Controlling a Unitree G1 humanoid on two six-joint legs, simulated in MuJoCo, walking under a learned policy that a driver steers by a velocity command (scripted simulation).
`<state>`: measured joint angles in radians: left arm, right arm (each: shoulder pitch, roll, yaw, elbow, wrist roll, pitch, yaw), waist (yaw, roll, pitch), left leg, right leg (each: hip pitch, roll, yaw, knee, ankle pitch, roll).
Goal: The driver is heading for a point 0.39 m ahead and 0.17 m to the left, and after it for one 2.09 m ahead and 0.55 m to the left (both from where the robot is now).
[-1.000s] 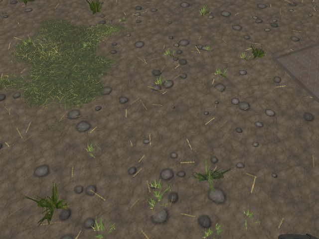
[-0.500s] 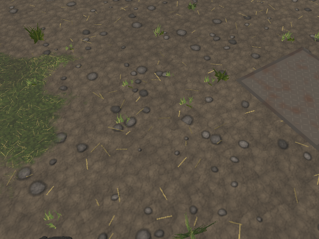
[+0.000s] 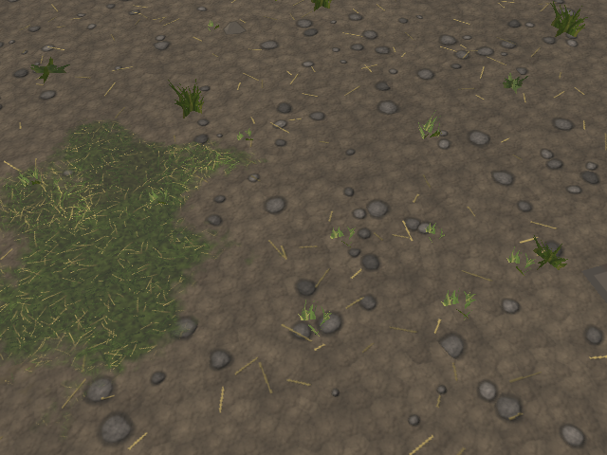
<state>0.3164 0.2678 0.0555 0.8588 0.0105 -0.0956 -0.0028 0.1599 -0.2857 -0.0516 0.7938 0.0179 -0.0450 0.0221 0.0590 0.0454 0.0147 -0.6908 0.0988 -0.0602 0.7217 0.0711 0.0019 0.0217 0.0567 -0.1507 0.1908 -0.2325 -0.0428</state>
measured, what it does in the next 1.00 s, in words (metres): walks ahead, turning left: left foot, then right foot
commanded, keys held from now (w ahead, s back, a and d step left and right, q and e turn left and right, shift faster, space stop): w+q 0.28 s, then q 0.28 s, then no key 0.44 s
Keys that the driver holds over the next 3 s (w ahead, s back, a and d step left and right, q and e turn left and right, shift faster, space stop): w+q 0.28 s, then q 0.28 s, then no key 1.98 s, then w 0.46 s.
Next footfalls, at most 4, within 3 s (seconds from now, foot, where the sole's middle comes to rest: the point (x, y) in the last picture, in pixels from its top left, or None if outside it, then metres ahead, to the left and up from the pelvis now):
0.16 left None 0.26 0.13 -0.78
0.60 right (333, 438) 0.53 0.01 -0.78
0.94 left None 0.37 0.20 -0.78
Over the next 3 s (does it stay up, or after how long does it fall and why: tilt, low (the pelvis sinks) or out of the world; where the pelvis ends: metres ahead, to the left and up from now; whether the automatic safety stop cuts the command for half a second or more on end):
stays up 0.54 0.11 0.00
